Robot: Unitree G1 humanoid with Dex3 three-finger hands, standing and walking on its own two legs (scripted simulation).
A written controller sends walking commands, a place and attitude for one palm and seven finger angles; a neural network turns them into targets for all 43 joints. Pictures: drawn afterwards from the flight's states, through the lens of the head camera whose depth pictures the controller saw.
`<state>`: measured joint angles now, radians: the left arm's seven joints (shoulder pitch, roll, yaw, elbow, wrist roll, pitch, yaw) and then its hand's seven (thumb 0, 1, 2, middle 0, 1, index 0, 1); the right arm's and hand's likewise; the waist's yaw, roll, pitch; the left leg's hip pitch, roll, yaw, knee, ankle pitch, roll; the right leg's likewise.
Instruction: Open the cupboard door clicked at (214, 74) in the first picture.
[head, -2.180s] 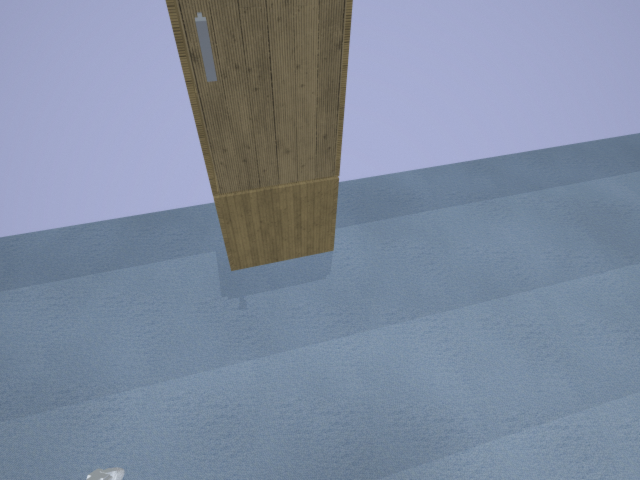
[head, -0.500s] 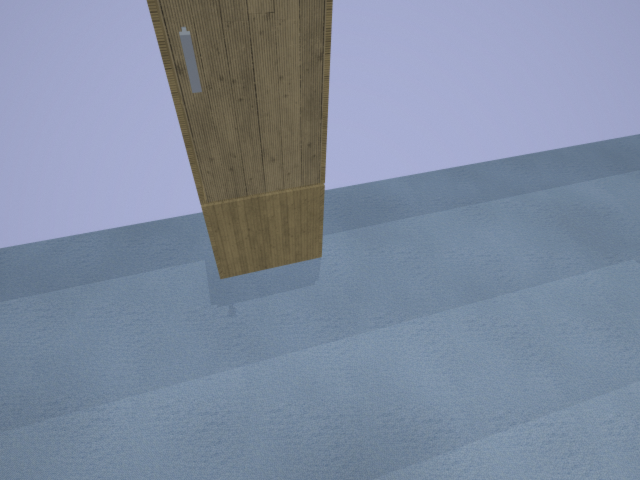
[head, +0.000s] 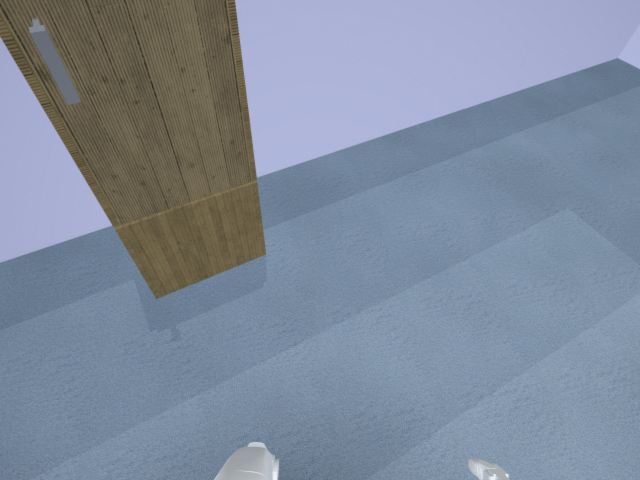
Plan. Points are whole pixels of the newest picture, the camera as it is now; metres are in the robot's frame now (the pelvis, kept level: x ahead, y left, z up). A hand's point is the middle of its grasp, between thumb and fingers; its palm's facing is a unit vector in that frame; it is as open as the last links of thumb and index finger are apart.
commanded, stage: walk to a spot facing it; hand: left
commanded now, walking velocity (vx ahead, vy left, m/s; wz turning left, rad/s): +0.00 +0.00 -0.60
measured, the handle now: (55, 62) +0.70 +0.57 +0.11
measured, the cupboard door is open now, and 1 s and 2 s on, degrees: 0 0 0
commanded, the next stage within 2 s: none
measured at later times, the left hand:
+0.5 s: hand (238, 345) +0.33 +0.17 -0.15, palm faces -0.35 -0.89 -0.30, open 7.4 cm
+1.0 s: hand (230, 344) +0.34 +0.19 -0.18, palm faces -0.55 -0.82 -0.16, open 7.4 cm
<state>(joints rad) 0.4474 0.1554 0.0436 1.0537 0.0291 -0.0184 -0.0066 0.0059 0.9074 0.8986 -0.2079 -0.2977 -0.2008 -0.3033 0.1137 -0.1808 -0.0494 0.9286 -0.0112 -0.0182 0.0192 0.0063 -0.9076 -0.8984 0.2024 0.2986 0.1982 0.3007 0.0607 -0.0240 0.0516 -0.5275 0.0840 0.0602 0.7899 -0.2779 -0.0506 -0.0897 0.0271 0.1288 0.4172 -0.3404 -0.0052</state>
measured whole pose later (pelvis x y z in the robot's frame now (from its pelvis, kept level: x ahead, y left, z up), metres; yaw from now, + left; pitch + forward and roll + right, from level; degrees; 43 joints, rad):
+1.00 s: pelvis +0.15 +0.08 +0.00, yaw -38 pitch +0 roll -3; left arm 0.19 0.26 0.10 0.90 0.02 0.09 -0.03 0.01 0.91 0.90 -0.20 -0.30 -0.20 -0.30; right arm 0.21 -0.16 -0.02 0.88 -0.03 0.00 -0.02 0.00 -0.90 -0.90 0.21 0.30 0.20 0.30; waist 0.02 -0.06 0.07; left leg -0.24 0.09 0.19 0.54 -0.29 0.04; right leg -0.52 0.01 0.01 1.17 -0.39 0.06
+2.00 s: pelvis +0.17 +0.10 +0.00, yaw -74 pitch -1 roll -3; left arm 0.20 0.26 0.11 0.91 0.02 0.10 -0.04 0.01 0.91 0.90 -0.20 -0.30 -0.19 -0.30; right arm 0.22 -0.17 -0.03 0.89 -0.03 0.00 -0.02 0.00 -0.90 -0.90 0.21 0.30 0.20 0.30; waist 0.01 -0.04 0.08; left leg -0.22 0.12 0.23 0.49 -0.25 0.03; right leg -0.46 -0.04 -0.01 1.08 -0.41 0.07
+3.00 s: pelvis +0.18 -0.09 +0.00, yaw -103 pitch -1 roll -1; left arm 0.16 0.22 0.10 0.95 0.03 0.05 -0.02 0.01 0.92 0.90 -0.20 -0.30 -0.19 -0.30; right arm 0.28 -0.17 -0.05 1.00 -0.03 -0.03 -0.02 0.00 -0.93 -0.90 0.21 0.30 0.20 0.30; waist -0.01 -0.02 0.07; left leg -0.18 0.11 0.30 0.48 -0.28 0.02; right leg -0.51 -0.08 -0.07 0.94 -0.31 0.05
